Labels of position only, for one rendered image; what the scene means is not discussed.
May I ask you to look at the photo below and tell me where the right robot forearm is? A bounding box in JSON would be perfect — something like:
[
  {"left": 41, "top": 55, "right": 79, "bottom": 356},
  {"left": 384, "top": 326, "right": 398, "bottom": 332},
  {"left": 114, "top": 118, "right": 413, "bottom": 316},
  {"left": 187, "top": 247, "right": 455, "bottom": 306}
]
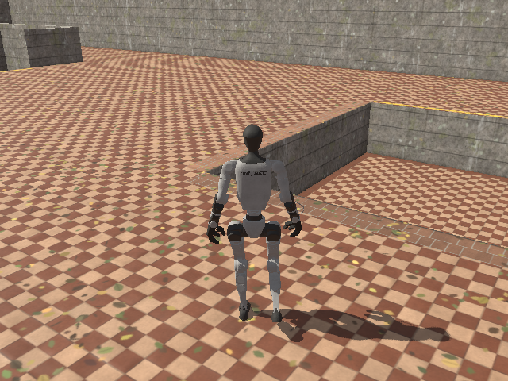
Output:
[{"left": 284, "top": 191, "right": 300, "bottom": 223}]

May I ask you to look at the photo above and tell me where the robot right upper arm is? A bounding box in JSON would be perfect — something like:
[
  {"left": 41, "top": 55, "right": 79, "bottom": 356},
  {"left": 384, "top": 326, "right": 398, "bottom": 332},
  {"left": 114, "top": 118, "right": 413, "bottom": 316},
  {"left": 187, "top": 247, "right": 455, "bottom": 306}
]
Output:
[{"left": 270, "top": 160, "right": 292, "bottom": 203}]

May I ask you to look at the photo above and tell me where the right robot hand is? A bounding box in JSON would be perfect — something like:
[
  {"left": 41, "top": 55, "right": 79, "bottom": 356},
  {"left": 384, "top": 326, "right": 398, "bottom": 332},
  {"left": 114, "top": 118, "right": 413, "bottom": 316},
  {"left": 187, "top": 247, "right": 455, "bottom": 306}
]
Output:
[{"left": 283, "top": 220, "right": 302, "bottom": 237}]

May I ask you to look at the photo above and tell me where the robot left upper arm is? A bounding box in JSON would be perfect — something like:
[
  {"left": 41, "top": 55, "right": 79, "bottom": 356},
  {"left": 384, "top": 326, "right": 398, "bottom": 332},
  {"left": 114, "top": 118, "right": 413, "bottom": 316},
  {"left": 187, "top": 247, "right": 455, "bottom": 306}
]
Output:
[{"left": 216, "top": 160, "right": 237, "bottom": 205}]

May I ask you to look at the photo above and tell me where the robot left shin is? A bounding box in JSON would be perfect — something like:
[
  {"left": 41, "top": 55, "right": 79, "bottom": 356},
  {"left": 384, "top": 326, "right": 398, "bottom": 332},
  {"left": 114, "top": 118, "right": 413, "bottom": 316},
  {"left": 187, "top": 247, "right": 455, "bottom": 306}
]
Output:
[{"left": 234, "top": 260, "right": 247, "bottom": 309}]

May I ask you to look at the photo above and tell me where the left robot hand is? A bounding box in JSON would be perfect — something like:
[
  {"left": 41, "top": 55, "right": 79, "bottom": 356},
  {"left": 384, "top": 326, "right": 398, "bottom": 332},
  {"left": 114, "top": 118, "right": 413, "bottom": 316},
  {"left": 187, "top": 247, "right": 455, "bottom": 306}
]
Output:
[{"left": 206, "top": 225, "right": 225, "bottom": 244}]

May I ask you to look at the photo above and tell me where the left robot forearm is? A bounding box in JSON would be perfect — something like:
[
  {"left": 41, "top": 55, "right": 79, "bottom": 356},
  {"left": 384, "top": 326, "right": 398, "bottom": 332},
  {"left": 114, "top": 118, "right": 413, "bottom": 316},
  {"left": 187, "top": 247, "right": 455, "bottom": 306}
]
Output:
[{"left": 208, "top": 192, "right": 224, "bottom": 228}]

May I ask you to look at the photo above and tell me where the left robot foot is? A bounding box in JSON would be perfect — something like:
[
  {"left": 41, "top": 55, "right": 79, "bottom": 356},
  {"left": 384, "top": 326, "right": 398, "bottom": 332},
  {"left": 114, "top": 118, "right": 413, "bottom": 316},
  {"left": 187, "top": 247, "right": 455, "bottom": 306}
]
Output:
[{"left": 239, "top": 300, "right": 250, "bottom": 321}]

